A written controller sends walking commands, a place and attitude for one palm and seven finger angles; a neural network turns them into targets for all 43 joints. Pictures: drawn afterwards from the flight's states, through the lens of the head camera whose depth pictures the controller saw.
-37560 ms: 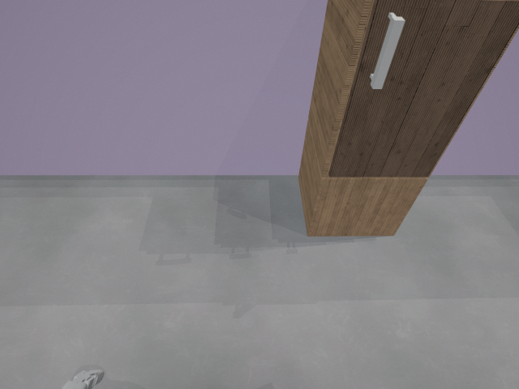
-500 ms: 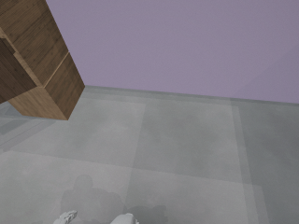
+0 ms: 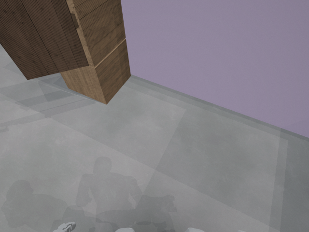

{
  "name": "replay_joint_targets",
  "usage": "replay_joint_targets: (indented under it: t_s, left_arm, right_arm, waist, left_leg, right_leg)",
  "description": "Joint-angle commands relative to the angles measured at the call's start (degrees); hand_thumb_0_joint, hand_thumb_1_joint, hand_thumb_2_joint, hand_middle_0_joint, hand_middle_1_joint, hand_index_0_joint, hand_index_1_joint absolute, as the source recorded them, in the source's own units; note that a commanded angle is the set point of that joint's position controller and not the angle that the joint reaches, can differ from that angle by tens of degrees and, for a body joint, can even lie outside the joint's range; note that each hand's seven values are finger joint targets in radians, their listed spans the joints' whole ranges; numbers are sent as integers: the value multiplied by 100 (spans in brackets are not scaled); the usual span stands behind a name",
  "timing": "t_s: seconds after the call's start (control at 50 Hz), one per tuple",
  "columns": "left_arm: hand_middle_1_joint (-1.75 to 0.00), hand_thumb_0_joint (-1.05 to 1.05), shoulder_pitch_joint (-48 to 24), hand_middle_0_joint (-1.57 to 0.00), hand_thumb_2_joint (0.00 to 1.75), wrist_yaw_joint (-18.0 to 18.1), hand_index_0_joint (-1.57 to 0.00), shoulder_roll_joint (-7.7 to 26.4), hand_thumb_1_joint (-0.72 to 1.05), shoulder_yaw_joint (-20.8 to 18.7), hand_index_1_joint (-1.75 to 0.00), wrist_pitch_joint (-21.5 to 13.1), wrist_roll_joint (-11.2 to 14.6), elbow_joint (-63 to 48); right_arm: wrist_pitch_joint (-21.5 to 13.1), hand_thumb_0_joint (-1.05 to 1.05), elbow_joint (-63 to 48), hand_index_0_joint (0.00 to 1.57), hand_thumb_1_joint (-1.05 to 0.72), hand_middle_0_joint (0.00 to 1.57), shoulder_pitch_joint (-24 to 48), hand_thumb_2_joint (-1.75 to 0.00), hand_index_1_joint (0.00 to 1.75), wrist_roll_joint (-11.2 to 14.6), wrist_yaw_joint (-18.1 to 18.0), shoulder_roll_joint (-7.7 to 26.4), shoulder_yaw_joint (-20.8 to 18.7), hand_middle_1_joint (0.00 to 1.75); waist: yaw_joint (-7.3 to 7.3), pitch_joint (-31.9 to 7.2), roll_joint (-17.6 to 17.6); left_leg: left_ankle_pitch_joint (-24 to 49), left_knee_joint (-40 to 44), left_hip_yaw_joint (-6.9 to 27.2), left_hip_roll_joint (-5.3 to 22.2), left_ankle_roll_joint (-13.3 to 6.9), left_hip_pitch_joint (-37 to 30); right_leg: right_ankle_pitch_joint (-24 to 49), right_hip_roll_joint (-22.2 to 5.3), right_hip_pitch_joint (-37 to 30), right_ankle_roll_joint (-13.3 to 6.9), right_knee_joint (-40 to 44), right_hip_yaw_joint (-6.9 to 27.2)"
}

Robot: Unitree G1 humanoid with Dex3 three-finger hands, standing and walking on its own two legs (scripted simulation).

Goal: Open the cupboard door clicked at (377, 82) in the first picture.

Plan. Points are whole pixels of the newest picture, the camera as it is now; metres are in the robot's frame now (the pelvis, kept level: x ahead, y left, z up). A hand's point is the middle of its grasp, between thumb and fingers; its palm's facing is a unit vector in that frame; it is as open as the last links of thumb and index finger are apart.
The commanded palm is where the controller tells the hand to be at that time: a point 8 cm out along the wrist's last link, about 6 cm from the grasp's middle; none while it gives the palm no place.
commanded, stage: turn to face it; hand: left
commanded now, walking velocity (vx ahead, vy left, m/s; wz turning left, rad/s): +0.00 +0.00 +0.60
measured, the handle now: out of the picture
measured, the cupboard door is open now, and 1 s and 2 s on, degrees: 48 48 48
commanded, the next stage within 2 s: take the last steps up to it in 0.54 s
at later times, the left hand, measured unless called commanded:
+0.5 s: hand out of the picture +0.02 +0.21 -0.18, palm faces +0.29 -0.93 -0.23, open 7.4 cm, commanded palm none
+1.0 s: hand out of the picture -0.02 +0.17 -0.16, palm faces +0.48 -0.86 -0.19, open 7.4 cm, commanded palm none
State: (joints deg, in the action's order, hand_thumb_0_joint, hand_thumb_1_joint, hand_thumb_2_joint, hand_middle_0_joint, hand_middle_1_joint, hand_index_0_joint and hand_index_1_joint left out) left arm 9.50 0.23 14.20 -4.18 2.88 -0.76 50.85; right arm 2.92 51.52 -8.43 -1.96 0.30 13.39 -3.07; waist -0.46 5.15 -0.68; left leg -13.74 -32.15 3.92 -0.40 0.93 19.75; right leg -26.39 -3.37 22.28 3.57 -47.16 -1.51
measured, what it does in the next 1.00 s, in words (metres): steps on the spot, turning left: right foot, then left foot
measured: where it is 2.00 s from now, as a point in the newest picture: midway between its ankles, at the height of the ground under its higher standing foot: (118, 198)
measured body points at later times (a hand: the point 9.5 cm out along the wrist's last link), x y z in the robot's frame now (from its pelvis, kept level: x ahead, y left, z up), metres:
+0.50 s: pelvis +0.02 +0.00 +0.00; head +0.06 +0.03 +0.45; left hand +0.00 +0.26 -0.16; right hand +0.20 -0.21 -0.13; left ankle +0.01 +0.11 -0.73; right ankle +0.02 -0.15 -0.68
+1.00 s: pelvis +0.07 +0.02 +0.01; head +0.11 +0.04 +0.46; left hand -0.05 +0.22 -0.14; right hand +0.25 -0.18 -0.13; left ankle +0.04 +0.16 -0.70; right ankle +0.06 -0.14 -0.73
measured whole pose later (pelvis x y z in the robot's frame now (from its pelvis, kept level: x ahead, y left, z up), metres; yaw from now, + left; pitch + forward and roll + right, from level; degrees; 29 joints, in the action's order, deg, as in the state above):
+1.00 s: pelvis +0.07 +0.02 +0.01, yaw +25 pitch +1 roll +2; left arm 19.6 -0.1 9.6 -2.9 -2.6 -1.8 59.4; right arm 3.3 57.3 -9.2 -1.2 2.8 13.5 -3.4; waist 2.3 3.6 2.0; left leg -20.5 -43.1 -4.6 2.7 2.8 24.7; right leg -17.6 -8.8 4.7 4.0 -22.0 -9.5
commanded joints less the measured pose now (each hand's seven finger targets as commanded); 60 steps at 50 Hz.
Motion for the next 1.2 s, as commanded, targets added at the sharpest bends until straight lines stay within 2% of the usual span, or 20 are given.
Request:
replay_joint_targets:
  t_s: [0.0,0.02,0.04,0.08,0.14,0.22,0.28,0.3,0.34,0.38,0.42,0.6,0.66,0.74,0.84,0.94,1.02,1.06,1.1,1.18]
  left_arm:
    - [-30,0,918,-20,90,65,-20,731,90,-201,-30,-244,-37,-217]
    - [-30,0,935,-20,90,114,-20,1327,90,-312,-30,-289,-123,-240]
    - [-30,0,780,-20,90,145,-20,1367,90,-263,-30,-289,-79,-334]
    - [-30,0,171,-20,90,140,-20,886,90,-146,-30,-307,-60,-473]
    - [-30,0,231,-20,90,156,-20,703,90,-78,-30,-341,-50,-416]
    - [-30,0,811,-20,90,147,-20,973,90,-167,-30,-361,-90,-152]
    - [-30,0,680,-20,90,101,-20,1042,90,-194,-30,-340,-38,-90]
    - [-30,0,564,-20,90,80,-20,963,90,-179,-30,-333,8,-121]
    - [-30,0,304,-20,90,58,-20,340,90,9,-30,-273,74,-435]
    - [-30,0,44,-20,90,87,-20,409,90,-24,-30,-157,7,-439]
    - [-30,0,64,-20,90,55,-20,379,90,-31,-30,-121,-13,-189]
    - [-30,0,773,-20,90,40,-20,218,90,-15,-30,-210,9,238]
    - [-30,0,934,-20,90,87,-20,1213,90,-177,-30,-336,-82,188]
    - [-30,0,646,-20,90,80,-20,690,90,-102,-30,-464,-34,162]
    - [-30,0,1371,-20,90,72,-20,623,90,-120,-30,-646,-64,530]
    - [-30,0,1387,-20,90,30,-20,844,90,-190,-30,-629,-109,734]
    - [-30,0,918,-20,90,-51,-20,754,90,-186,-30,-584,-68,730]
    - [-30,0,527,-20,90,-92,-20,154,90,-24,-30,-520,-25,275]
    - [-30,0,35,-20,90,-71,-20,69,90,-8,-30,-525,-57,194]
    - [-30,0,497,-20,90,-148,-20,-90,90,30,-30,-391,-87,549]
  right_arm:
    - [-85,0,-567,20,-90,20,413,-90,30,114,-61,908,-336,30]
    - [-84,0,-687,20,-90,20,365,-90,30,147,-12,483,-279,30]
    - [-80,0,-688,20,-90,20,491,-90,30,104,25,734,-304,30]
    - [-8,0,-492,20,-90,20,301,-90,30,72,88,621,-323,30]
    - [3,0,-415,20,-90,20,344,-90,30,109,132,407,-221,30]
    - [-89,0,-441,20,-90,20,629,-90,30,156,150,160,-87,30]
    - [-131,0,-313,20,-90,20,177,-90,30,133,113,279,-89,30]
    - [-178,0,-228,20,-90,20,-143,-90,30,112,94,493,-137,30]
    - [-214,0,-132,20,-90,20,-800,-90,30,60,-34,1439,-371,30]
    - [-205,0,-117,20,-90,20,-638,-90,30,37,-117,1277,-292,30]
    - [-241,0,-173,20,-90,20,-229,-90,30,34,-185,1001,-205,30]
    - [-188,0,-54,20,-90,20,117,-90,30,87,-150,841,-163,30]
    - [-112,0,-241,20,-90,20,224,-90,30,123,-32,394,-92,30]
    - [-87,0,-37,20,-90,20,236,-90,30,48,113,489,-179,30]
    - [-178,0,-67,20,-90,20,573,-90,30,101,206,148,-81,30]
    - [-255,0,-180,20,-90,20,760,-90,30,123,285,49,-8,30]
    - [-385,0,256,20,-90,20,-696,-90,30,74,188,430,-80,30]
    - [-427,0,567,20,-90,20,-2182,-90,30,8,-25,1408,-325,30]
    - [-442,0,525,20,-90,20,-1746,-90,30,27,-100,1099,-234,30]
    - [-623,0,426,20,-90,20,-984,-90,30,37,-156,455,-7,30]
  waist:
    - [395,-846,91]
    - [443,-778,1946]
    - [428,-610,1789]
    - [64,-377,1290]
    - [65,-443,1390]
    - [372,-779,1117]
    - [104,-802,1125]
    - [-106,-1004,745]
    - [-444,-1367,-1642]
    - [-357,-1048,-849]
    - [-161,-830,-1287]
    - [226,-739,-529]
    - [436,-417,1635]
    - [209,72,1168]
    - [461,-397,927]
    - [490,-281,1114]
    - [-256,-616,465]
    - [-832,-1264,-1920]
    - [-614,-639,-936]
    - [-17,-87,-680]
  left_leg:
    - [-132,-6,800,410,-347,863]
    - [-1440,-1404,-190,-403,130,1749]
    - [-2059,-2831,-114,-134,107,1555]
    - [-1406,-3706,-102,73,135,1440]
    - [-1292,-3010,-469,191,275,1344]
    - [-1250,-1115,-968,23,220,723]
    - [-252,135,-1054,-102,102,-359]
    - [593,737,-843,85,-12,-1128]
    - [4027,1021,1827,2335,-1343,-2218]
    - [2832,1087,1398,2178,-1486,-1465]
    - [2611,1064,1001,1702,-1189,-1153]
    - [1093,759,571,1025,-647,-173]
    - [-2016,-1777,-392,-141,50,968]
    - [-790,-3395,-126,307,83,1708]
    - [-629,-2194,-607,339,239,1747]
    - [-714,-751,-888,336,139,931]
    - [-222,641,-1302,5,-95,-1735]
    - [-681,1713,1855,2154,-1152,-2987]
    - [-774,1885,1546,2152,-1386,-2127]
    - [231,2181,424,1572,-1070,-1028]
  right_leg:
    - [752,-400,-1929,-168,2686,434]
    - [574,-1942,-2213,-769,3412,2153]
    - [1034,-2548,-1433,-1197,3490,2402]
    - [1529,-1837,-969,-1073,3189,1390]
    - [3776,-1495,-1602,-936,2656,203]
    - [4980,-1594,-2298,-916,2040,-36]
    - [4479,-1469,-1677,-594,1565,-328]
    - [4105,-1378,-1224,-364,997,-469]
    - [-1080,-337,739,194,-1063,-552]
    - [-828,-378,710,36,-1647,39]
    - [-347,-358,669,38,-1523,148]
    - [1241,107,-1409,-76,1829,-272]
    - [398,-2277,-1390,-1169,3685,2340]
    - [504,-1711,-1371,-942,3696,1373]
    - [2781,-1748,-2599,-918,3308,394]
    - [2346,-1973,-2140,-903,3181,115]
    - [2174,-1333,-661,-436,1599,-656]
    - [-993,-108,1430,-84,-1609,-867]
    - [-436,-459,1927,-356,-2594,-124]
    - [728,-612,1277,-288,-1948,-88]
